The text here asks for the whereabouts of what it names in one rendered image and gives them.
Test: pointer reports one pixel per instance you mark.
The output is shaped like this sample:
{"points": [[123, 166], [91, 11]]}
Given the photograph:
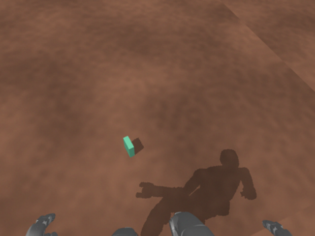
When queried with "right robot hand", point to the right robot hand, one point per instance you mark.
{"points": [[275, 228]]}

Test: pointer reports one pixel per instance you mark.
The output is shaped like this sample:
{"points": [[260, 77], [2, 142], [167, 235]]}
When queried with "left robot hand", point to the left robot hand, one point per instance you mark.
{"points": [[38, 229]]}

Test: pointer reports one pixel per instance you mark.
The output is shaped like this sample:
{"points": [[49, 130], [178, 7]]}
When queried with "carton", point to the carton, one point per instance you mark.
{"points": [[129, 146]]}

